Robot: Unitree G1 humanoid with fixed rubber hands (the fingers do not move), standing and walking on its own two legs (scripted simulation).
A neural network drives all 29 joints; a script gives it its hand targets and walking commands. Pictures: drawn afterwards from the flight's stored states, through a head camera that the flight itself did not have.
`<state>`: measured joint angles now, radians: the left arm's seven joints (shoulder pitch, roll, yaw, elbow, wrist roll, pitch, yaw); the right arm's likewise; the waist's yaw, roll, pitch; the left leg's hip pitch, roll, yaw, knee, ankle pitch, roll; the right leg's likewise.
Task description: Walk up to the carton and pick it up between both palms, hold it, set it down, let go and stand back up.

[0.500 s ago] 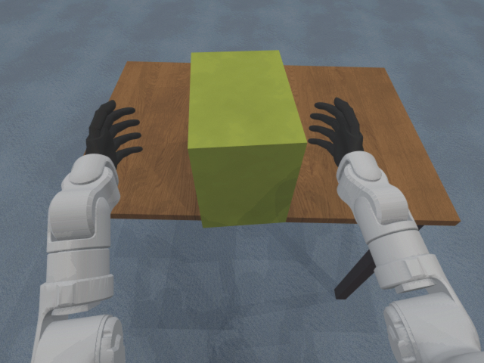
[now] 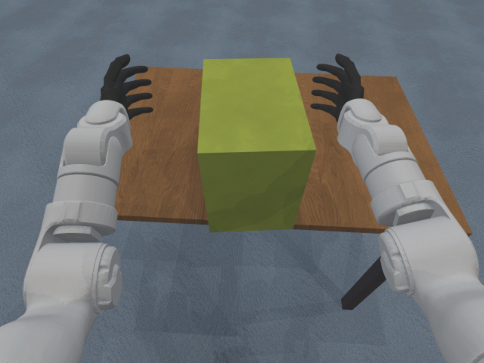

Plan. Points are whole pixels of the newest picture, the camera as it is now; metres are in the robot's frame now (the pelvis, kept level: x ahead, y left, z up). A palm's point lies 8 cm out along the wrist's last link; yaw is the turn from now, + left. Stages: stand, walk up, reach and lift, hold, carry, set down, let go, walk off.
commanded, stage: reach and lift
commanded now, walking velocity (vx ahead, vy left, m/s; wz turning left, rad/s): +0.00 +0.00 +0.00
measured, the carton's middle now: (249, 146) +0.50 +0.01 +0.05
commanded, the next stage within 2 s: none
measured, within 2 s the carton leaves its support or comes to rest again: neither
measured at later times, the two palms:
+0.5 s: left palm (134, 142) +0.43 +0.21 +0.12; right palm (329, 131) +0.46 -0.13 +0.13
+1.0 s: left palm (140, 161) +0.43 +0.21 +0.08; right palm (326, 143) +0.46 -0.13 +0.10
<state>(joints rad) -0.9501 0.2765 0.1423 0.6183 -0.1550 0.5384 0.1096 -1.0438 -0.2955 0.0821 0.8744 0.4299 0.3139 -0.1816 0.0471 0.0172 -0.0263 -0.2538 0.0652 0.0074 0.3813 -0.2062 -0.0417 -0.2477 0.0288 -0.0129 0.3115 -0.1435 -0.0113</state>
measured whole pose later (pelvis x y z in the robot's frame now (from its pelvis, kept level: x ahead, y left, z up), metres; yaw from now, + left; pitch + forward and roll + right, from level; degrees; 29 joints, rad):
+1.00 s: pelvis -0.01 +0.00 -0.01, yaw +0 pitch +18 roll -1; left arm -1.02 0.18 0.08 1.32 -0.17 -0.19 0.13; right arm -1.06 -0.22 0.03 1.31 0.30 -0.09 -0.08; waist 0.07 -0.02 -0.21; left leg -0.59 0.06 0.00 0.49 -0.21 -0.04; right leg -0.58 0.02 -0.02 0.43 -0.16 -0.01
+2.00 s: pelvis +0.02 +0.01 +0.00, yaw +0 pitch +5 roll -1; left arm -0.79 -0.19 0.57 0.65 0.46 0.08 0.03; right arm -0.80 0.11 -0.51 0.87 -0.36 -0.15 -0.05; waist 0.06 -0.03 0.03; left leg -0.22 0.05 0.07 0.35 -0.21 -0.02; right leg -0.23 0.00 -0.01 0.31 -0.17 0.00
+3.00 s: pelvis +0.02 +0.01 +0.00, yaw +1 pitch +6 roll -1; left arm -0.80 -0.17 0.57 0.75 0.44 0.03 0.04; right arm -0.79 0.12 -0.55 0.91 -0.39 -0.22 -0.09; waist 0.05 -0.03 -0.01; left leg -0.25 0.05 0.07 0.33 -0.19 -0.02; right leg -0.24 -0.01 -0.05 0.29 -0.15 0.00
